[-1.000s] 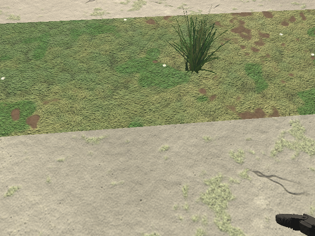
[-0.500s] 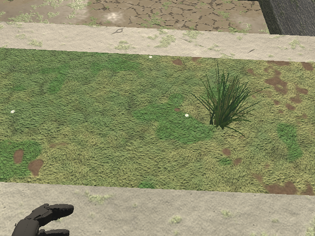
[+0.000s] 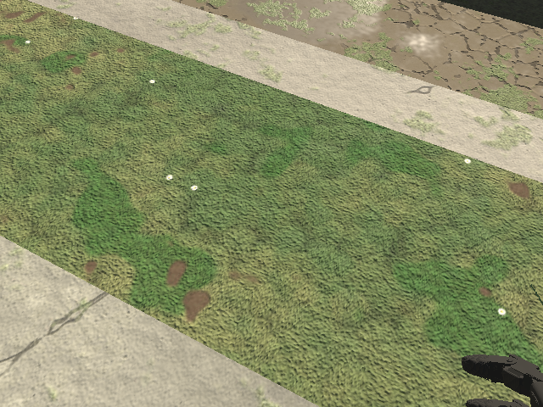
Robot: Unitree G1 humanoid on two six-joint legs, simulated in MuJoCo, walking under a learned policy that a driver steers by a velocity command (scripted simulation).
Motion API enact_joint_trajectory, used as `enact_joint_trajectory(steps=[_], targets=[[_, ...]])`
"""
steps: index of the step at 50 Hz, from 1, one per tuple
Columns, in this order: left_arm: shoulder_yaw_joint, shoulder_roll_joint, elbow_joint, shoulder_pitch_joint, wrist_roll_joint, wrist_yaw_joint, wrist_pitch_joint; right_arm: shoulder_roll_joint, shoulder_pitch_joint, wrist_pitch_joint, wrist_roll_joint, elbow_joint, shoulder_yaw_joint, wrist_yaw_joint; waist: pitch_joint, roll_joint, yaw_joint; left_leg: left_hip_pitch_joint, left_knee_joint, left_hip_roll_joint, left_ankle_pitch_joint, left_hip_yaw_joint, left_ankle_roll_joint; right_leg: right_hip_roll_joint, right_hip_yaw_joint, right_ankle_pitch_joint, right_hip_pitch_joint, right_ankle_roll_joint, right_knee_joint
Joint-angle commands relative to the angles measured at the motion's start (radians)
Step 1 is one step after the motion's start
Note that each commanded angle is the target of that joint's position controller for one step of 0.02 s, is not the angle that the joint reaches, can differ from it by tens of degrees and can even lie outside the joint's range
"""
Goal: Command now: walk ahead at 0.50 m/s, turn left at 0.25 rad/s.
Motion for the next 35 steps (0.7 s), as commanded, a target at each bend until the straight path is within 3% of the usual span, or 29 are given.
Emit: enact_joint_trajectory(steps=[1,2,3,4,5,6,7,8,10,13,18,21,22,24,25,26,27,28,29,30,31,32,33,35], targets=[[0.030,0.182,-0.044,-0.038,-0.003,0.015,0.003,-0.191,0.260,-0.009,-0.005,0.007,-0.087,-0.013,-0.162,-0.098,-0.227,0.478,-0.077,-0.083,0.031,0.051,0.073,-0.190,0.031,0.961,-0.160,-0.129,0.355],[0.001,0.107,-0.083,-0.023,0.030,0.015,-0.007,-0.284,0.411,0.001,-0.012,0.036,-0.111,-0.033,-0.299,0.056,-0.261,0.834,-0.045,0.134,0.039,-0.264,0.156,-0.118,0.012,0.558,-0.479,-0.078,0.706],[-0.030,0.029,-0.094,0.061,0.033,0.003,-0.029,-0.324,0.390,-0.005,-0.004,0.031,-0.104,-0.032,-0.440,0.222,-0.174,0.980,-0.178,0.336,-0.094,-0.724,0.296,0.036,0.162,-0.211,-0.731,-0.045,0.974],[-0.003,0.128,-0.096,-0.044,-0.004,-0.006,-0.044,-0.230,0.377,-0.016,-0.004,0.029,-0.078,-0.025,-0.384,0.108,-0.225,0.927,-0.229,0.319,-0.134,-0.682,0.263,-0.004,0.277,-0.191,-0.828,-0.053,1.051],[0.001,0.139,-0.127,-0.124,-0.022,-0.008,-0.054,-0.202,0.328,-0.025,-0.005,0.039,-0.067,-0.023,-0.232,0.102,-0.211,0.791,-0.247,0.277,-0.045,-0.515,0.226,-0.041,0.256,-0.107,-0.875,-0.065,1.030],[-0.002,0.123,-0.125,-0.145,-0.007,-0.001,-0.058,-0.175,0.268,-0.030,-0.004,0.044,-0.059,-0.022,-0.163,0.046,-0.173,0.660,-0.262,0.232,0.034,-0.412,0.198,-0.079,0.250,-0.021,-0.848,-0.066,0.965],[0.003,0.122,-0.119,-0.139,0.010,0.001,-0.053,-0.147,0.222,-0.034,-0.010,0.041,-0.050,-0.020,-0.117,0.054,-0.138,0.553,-0.293,0.200,0.109,-0.340,0.186,-0.102,0.252,0.035,-0.799,-0.058,0.912],[0.003,0.113,-0.109,-0.107,0.012,-0.003,-0.042,-0.126,0.195,-0.039,-0.019,0.038,-0.043,-0.020,-0.110,0.071,-0.105,0.482,-0.329,0.180,0.129,-0.304,0.184,-0.117,0.262,0.078,-0.739,-0.052,0.891],[-0.001,0.080,-0.096,-0.080,0.015,-0.004,-0.021,-0.127,0.182,-0.053,-0.015,0.051,-0.045,-0.022,-0.097,0.061,-0.078,0.411,-0.387,0.175,0.158,-0.260,0.202,-0.120,0.254,0.118,-0.702,-0.032,0.847],[-0.006,0.062,-0.124,-0.167,0.028,0.001,-0.007,-0.150,0.203,-0.064,-0.016,0.086,-0.050,-0.034,-0.035,0.037,-0.089,0.382,-0.434,0.162,0.194,-0.187,0.200,-0.120,0.253,0.247,-0.768,-0.001,0.707],[-0.023,0.029,-0.174,-0.357,0.027,-0.017,-0.027,-0.181,0.288,-0.053,-0.003,0.143,-0.055,-0.050,0.014,0.027,-0.156,0.385,-0.438,0.120,0.125,-0.123,0.152,-0.056,0.223,0.495,-0.711,-0.002,0.374],[-0.021,0.046,-0.201,-0.423,0.021,-0.032,-0.038,-0.196,0.336,-0.042,0.008,0.175,-0.060,-0.055,0.030,0.031,-0.170,0.453,-0.387,0.157,0.094,-0.170,0.145,-0.030,0.243,0.483,-0.700,-0.016,0.279],[-0.017,0.060,-0.204,-0.421,0.026,-0.035,-0.042,-0.196,0.336,-0.036,0.008,0.183,-0.061,-0.059,0.033,0.037,-0.159,0.482,-0.346,0.164,0.151,-0.185,0.130,-0.021,0.253,0.463,-0.689,-0.028,0.244],[-0.004,0.089,-0.194,-0.371,0.040,-0.037,-0.051,-0.202,0.333,-0.020,0.002,0.193,-0.066,-0.068,-0.006,0.071,-0.128,0.531,-0.241,0.161,0.310,-0.208,0.092,0.007,0.246,0.415,-0.608,-0.053,0.210],[0.006,0.107,-0.174,-0.298,0.047,-0.032,-0.056,-0.203,0.311,-0.013,0.001,0.186,-0.067,-0.071,-0.053,0.080,-0.086,0.528,-0.150,0.129,0.417,-0.201,0.066,0.031,0.221,0.438,-0.496,-0.073,0.179],[0.022,0.148,-0.150,-0.197,0.056,-0.025,-0.060,-0.182,0.304,-0.011,-0.003,0.173,-0.059,-0.073,-0.139,0.061,-0.040,0.471,0.000,0.063,0.422,-0.170,0.023,0.002,0.220,0.600,-0.306,-0.102,0.176],[0.036,0.222,-0.146,-0.073,0.077,-0.015,-0.060,-0.116,0.327,-0.013,-0.026,0.135,-0.037,-0.074,-0.312,-0.080,-0.014,0.249,0.304,-0.032,0.093,-0.134,-0.031,-0.203,0.386,0.956,0.029,-0.177,0.285],[0.037,0.231,-0.146,-0.056,0.069,-0.017,-0.038,-0.045,0.511,-0.020,-0.009,0.153,-0.016,-0.070,-0.502,-0.346,-0.068,-0.018,0.631,-0.141,-0.623,-0.114,-0.089,-0.447,0.709,1.035,0.303,-0.342,0.259],[0.021,0.160,-0.171,-0.072,0.052,-0.016,-0.020,-0.163,0.489,-0.014,0.010,0.175,-0.044,-0.071,-0.511,-0.232,-0.037,-0.049,0.730,-0.092,-0.586,-0.200,-0.098,-0.399,0.727,0.836,0.236,-0.322,0.196],[0.008,0.112,-0.177,-0.133,0.043,-0.008,-0.009,-0.199,0.383,-0.001,0.023,0.149,-0.059,-0.075,-0.353,-0.171,-0.038,-0.124,0.742,-0.051,-0.522,-0.152,-0.105,-0.365,0.584,0.731,0.112,-0.287,0.165],[0.001,0.089,-0.171,-0.188,0.041,-0.002,-0.001,-0.188,0.329,0.016,0.018,0.140,-0.059,-0.083,-0.246,-0.119,-0.057,-0.125,0.709,-0.013,-0.463,-0.113,-0.117,-0.319,0.494,0.689,-0.030,-0.271,0.130],[-0.004,0.071,-0.167,-0.233,0.045,0.001,0.004,-0.176,0.318,0.037,0.010,0.137,-0.064,-0.089,-0.178,-0.120,-0.086,-0.086,0.673,0.018,-0.417,-0.103,-0.124,-0.293,0.427,0.638,-0.163,-0.266,0.094],[-0.003,0.072,-0.163,-0.267,0.056,0.001,0.004,-0.151,0.337,0.059,0.011,0.135,-0.063,-0.092,-0.141,-0.151,-0.117,-0.005,0.636,0.036,-0.385,-0.090,-0.127,-0.267,0.369,0.576,-0.285,-0.259,0.045],[0.004,0.082,-0.159,-0.315,0.064,0.004,-0.001,-0.114,0.340,0.082,0.008,0.123,-0.060,-0.098,-0.109,-0.169,-0.137,0.050,0.561,0.037,-0.338,-0.054,-0.133,-0.260,0.292,0.541,-0.381,-0.276,-0.019]])
Keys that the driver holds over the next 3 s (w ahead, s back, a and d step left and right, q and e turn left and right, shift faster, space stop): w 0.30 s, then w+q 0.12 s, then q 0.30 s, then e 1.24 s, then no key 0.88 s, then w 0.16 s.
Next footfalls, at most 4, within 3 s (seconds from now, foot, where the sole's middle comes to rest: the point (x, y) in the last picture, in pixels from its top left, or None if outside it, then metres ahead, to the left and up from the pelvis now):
0.02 left None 0.18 0.11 -0.76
0.52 right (349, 390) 0.50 -0.11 -0.76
0.92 left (237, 395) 0.46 0.15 -0.76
1.20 right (337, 398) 0.48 -0.08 -0.76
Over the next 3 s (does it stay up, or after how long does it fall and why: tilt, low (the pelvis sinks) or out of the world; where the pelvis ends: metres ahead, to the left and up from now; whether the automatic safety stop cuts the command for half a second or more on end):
stays up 0.44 0.00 0.01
